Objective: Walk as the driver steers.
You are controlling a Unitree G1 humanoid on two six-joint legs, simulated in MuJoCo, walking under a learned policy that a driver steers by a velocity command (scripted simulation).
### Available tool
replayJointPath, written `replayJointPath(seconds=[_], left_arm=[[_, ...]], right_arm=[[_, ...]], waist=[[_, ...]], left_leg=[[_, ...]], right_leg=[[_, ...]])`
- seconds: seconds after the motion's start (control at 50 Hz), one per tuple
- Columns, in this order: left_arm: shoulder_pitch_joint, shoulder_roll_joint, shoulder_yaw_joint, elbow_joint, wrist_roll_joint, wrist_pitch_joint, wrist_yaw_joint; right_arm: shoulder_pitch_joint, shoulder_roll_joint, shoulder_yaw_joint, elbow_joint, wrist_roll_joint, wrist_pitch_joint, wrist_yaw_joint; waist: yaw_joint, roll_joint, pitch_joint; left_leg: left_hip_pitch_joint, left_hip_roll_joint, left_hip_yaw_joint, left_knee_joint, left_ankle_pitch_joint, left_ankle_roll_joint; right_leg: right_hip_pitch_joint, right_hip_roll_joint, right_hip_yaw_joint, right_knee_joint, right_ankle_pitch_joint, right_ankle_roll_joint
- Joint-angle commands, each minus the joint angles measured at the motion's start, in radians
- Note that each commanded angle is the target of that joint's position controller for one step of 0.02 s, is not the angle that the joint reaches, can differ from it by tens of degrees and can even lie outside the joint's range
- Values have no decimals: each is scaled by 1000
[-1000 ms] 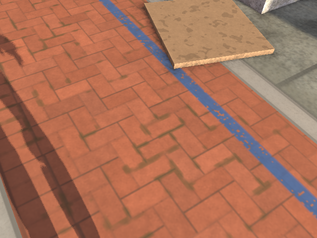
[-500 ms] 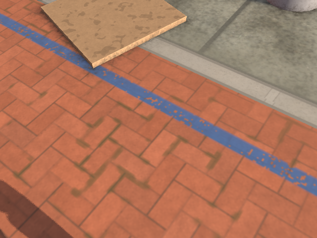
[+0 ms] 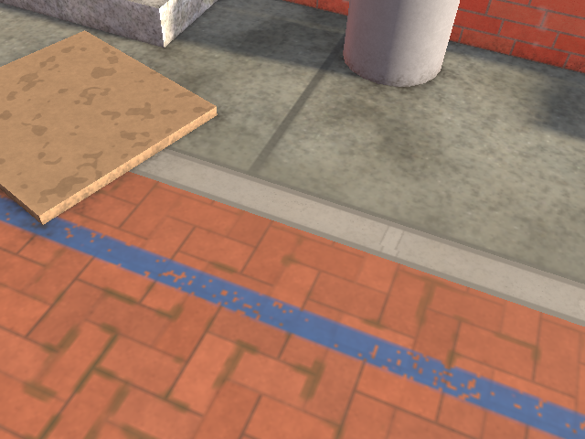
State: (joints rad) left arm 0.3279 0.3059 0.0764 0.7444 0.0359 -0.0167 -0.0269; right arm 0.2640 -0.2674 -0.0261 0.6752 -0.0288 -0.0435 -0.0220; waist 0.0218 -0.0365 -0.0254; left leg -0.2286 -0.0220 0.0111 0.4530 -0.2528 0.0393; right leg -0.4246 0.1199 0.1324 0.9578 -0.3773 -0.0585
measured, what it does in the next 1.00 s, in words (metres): walks ahead, turning right: right foot, then left foot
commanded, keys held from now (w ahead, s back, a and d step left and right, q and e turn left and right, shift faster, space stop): w+e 0.48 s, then w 0.28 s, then no key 0.22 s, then e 0.02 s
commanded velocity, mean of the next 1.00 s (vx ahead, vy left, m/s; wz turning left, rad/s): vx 0.44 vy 0.00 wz -0.41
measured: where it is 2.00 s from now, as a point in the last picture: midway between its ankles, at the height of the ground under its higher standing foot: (383, 407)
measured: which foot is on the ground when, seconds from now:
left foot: down 0.00-0.38, up 0.40-0.88, down 0.90-1.00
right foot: up 0.00-0.36, down 0.38-0.90, up 0.92-1.00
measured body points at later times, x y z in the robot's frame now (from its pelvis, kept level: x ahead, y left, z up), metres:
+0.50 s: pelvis +0.25 -0.07 -0.02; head +0.30 -0.08 +0.43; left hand +0.49 +0.12 -0.13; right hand +0.21 -0.33 -0.14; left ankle +0.16 +0.09 -0.63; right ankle +0.29 -0.12 -0.74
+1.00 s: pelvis +0.53 -0.13 -0.01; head +0.57 -0.14 +0.43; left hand +0.62 +0.12 -0.16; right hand +0.58 -0.42 -0.12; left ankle +0.64 -0.10 -0.74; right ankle +0.34 -0.16 -0.65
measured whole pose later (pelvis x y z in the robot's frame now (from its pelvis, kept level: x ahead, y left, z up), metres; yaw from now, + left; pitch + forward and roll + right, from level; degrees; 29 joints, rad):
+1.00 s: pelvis +0.53 -0.13 -0.01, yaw -25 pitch +0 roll -1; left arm 0.39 0.25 0.03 0.93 0.00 -0.06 0.03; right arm 0.13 -0.24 -0.01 0.75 -0.01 -0.07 0.01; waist 0.05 -0.01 0.09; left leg -0.41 -0.03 0.08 0.53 -0.13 0.08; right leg -0.22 0.15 0.10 1.09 -0.49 -0.05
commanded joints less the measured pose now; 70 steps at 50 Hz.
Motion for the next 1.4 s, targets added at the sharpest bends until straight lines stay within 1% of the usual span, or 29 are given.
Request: replayJointPath(seconds=[0.02, 0.14, 0.26, 0.32, 0.36, 0.38, 0.4, 0.42, 0.44, 0.46, 0.5, 0.54, 0.58, 0.7, 0.8, 0.84, 0.88, 0.9, 0.92, 0.94, 0.96, 0.98, 1.0, 1.02, 1.06, 1.12, 1.22, 1.34, 1.4], left_arm=[[-49, 68, 12, -62, 10, -5, -28], [-221, 32, -6, -119, 7, 8, -49], [-415, -23, -46, -185, 4, 3, -71], [-343, 8, -39, -169, 10, 5, -55], [-119, 67, -11, -106, 18, -9, -38], [44, 116, 14, -53, 25, -12, -19], [35, 214, 38, -63, 21, -5, 0], [86, 233, 49, -92, -12, 6, 9], [64, 200, 44, -67, -19, 10, 21], [20, 161, 34, -51, -30, 5, 26], [-55, 101, 14, -48, -27, -13, 32], [-63, 74, 0, -40, -31, -35, 27], [-29, 86, 2, -13, -31, -49, 23], [107, 84, -6, 65, -37, -60, 21], [185, 74, -19, 121, -21, -57, 40], [173, 82, -23, 137, -15, -56, 50], [138, 108, -19, 148, -16, -61, 58], [106, 115, -18, 147, -27, -66, 55], [106, 75, -29, 112, -41, -77, 53], [321, -13, -39, 150, -89, -65, 56], [256, 93, -18, 173, -39, -52, 64], [178, 73, -19, 159, -34, -48, 60], [141, 56, -26, 157, -22, -39, 57], [111, 48, -25, 158, -15, -22, 49], [136, 18, -25, 170, -2, 12, 36], [108, 9, -21, 151, -11, 34, 30], [-39, 3, -25, 93, -2, 64, 14], [-114, 7, -24, 40, -10, 67, 8], [-67, 10, -20, 39, -14, 45, 14]], right_arm=[[37, -116, -36, -40, 3, -26, 1], [165, -96, -34, 35, 7, -50, 25], [219, -121, -37, 106, 11, -43, 8], [220, -162, -43, 135, 11, -29, -7], [209, -191, -47, 136, 14, -16, -14], [184, -191, -46, 118, 12, -16, -10], [245, -58, -17, 59, 10, -19, 13], [156, -142, -34, 8, 14, -21, 16], [43, -153, -36, -21, 15, -28, 18], [35, -133, -24, -23, 18, -40, 20], [75, -127, -24, -1, -9, -19, 23], [119, -105, -21, 20, -25, 16, 35], [83, -80, -17, 16, -24, 27, 45], [-148, -69, -14, -36, -10, 25, 54], [-292, -50, 0, -72, -4, 11, 57], [-239, -54, -2, -52, -5, -3, 51], [-46, -97, -18, 19, -7, -18, 34], [89, -113, -24, 61, -13, -36, 22], [227, -183, -37, 93, -29, -44, 6], [237, -236, -54, 106, -16, -35, 19], [217, -165, -45, 95, 33, -25, 29], [92, -115, -29, 88, 37, -27, 26], [-1, -53, -13, 73, 29, -24, 24], [-28, -31, -3, 75, 27, -24, 18], [-28, -49, -4, 95, 19, -21, 14], [-36, -89, -17, 105, 8, -15, 10], [-33, -106, -30, 111, 5, 20, -3], [-13, -149, -53, 119, 2, 58, -5], [-9, -160, -63, 129, 4, 71, -5]], waist=[[-29, 149, 87], [-66, 136, 98], [-100, 145, 135], [-43, 172, 64], [59, 169, -78], [137, 119, -163], [50, -129, -265], [108, -100, -372], [106, -6, -225], [61, 18, -99], [-35, 64, 4], [-69, 42, -2], [-63, 24, 17], [19, -9, 69], [64, 0, 107], [32, -23, 84], [-55, -48, 7], [-130, -27, -50], [-162, 75, -179], [-76, 304, -366], [-89, 103, -355], [-47, 102, -199], [-21, 59, -100], [-12, 70, -40], [16, 96, -23], [32, 119, -37], [-4, 165, 3], [-43, 162, 4], [-13, 107, -5]], left_leg=[[179, 258, -258, -306, -116, 64], [238, 240, -35, -279, 349, 72], [273, 248, 102, -270, 583, 55], [324, 264, 173, -90, 1049, 37], [258, 278, 190, 230, 1083, 39], [82, 255, 205, 486, 840, 23], [-330, 129, 187, 821, -134, -23], [-480, 5, 21, 1034, -287, -41], [-571, 74, -48, 1004, -147, -35], [-535, 108, -32, 912, -85, -35], [-403, 148, -38, 778, -95, -53], [-330, 156, -23, 706, -102, -69], [-342, 154, 0, 635, -26, -75], [-447, 133, 23, 376, 242, -57], [-434, 68, 59, 193, 260, -19], [-290, 14, 67, 128, 224, 12], [-88, -29, 52, 62, 211, 47], [102, 20, 20, -33, 386, 71], [377, 233, -148, 66, 833, 121], [630, 534, -484, 133, 1342, 341], [502, 449, -469, 57, 1269, 315], [365, 406, -359, -9, 1088, 286], [245, 359, -279, -67, 940, 246], [153, 323, -213, -114, 877, 218], [5, 279, -109, -160, 833, 194], [-43, 274, -33, -177, 731, 206], [-65, 276, -3, -229, 218, 188], [-9, 337, -13, -165, 81, 187], [-42, 319, 47, -7, 141, 98]], right_leg=[[-322, -93, -20, 171, 122, 30], [-422, -117, -69, 166, 232, 40], [-286, -125, -230, -234, 278, 1], [-86, -42, -293, -327, 176, -69], [215, 8, -257, -408, 166, -131], [467, -42, -164, -460, 137, -167], [801, -364, 293, -458, 61, -270], [857, -478, 667, -585, 152, -370], [776, -424, 479, -620, 262, -329], [609, -394, 367, -643, 385, -305], [374, -297, 222, -675, 571, -249], [288, -258, 157, -706, 629, -236], [247, -233, 117, -749, 615, -221], [355, -207, 71, -767, 700, -127], [477, -231, 61, -712, 877, -109], [472, -232, 51, -639, 1064, -77], [486, -219, 56, -453, 1206, -42], [414, -183, 29, -285, 1087, -30], [230, -112, -6, -18, 646, -17], [-13, 58, -43, 350, -272, 39], [-7, 33, 45, 373, -173, 22], [-42, -6, 44, 350, -113, 31], [-50, -50, 13, 290, -80, 36], [-32, -75, -1, 245, -56, 41], [76, -68, -47, 209, -7, 55], [62, -73, -79, 166, 15, 67], [23, -134, -122, -29, 70, 65], [80, -125, -182, -216, -29, 41], [230, -107, -163, -493, 90, 4]])
Keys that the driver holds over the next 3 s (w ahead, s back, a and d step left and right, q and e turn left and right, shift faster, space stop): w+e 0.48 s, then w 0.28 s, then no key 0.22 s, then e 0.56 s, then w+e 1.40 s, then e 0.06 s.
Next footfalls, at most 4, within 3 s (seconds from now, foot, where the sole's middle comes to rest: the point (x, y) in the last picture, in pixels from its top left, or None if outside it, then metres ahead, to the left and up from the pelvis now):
0.38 right None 0.33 -0.13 -0.78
0.90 left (345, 378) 0.68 -0.12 -0.78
1.42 right None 0.54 -0.27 -0.78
1.90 left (369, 360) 0.73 -0.18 -0.78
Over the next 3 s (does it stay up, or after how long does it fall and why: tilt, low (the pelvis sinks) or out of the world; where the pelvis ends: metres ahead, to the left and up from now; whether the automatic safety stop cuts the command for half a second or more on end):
stays up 0.82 -0.73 -0.02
